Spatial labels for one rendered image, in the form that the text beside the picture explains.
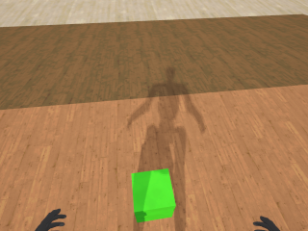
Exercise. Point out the carton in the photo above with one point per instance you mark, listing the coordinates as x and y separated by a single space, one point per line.
153 196

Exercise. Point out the left robot hand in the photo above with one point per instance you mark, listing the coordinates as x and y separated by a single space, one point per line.
47 223

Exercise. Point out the right robot hand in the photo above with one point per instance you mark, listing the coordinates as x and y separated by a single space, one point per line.
266 223

